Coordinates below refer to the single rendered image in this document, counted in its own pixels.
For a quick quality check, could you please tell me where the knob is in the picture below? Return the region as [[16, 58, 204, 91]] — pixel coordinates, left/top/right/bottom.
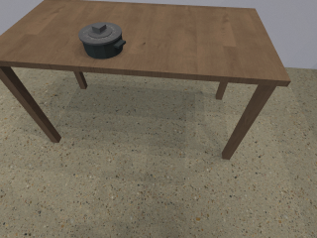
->
[[91, 22, 107, 33]]

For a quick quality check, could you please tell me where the lid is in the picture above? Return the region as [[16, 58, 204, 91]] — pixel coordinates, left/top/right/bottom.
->
[[78, 22, 122, 46]]

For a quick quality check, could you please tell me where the pot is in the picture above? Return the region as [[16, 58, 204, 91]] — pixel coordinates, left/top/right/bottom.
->
[[83, 35, 126, 60]]

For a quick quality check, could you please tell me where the table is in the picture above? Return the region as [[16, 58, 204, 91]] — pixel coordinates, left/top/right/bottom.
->
[[0, 0, 291, 160]]

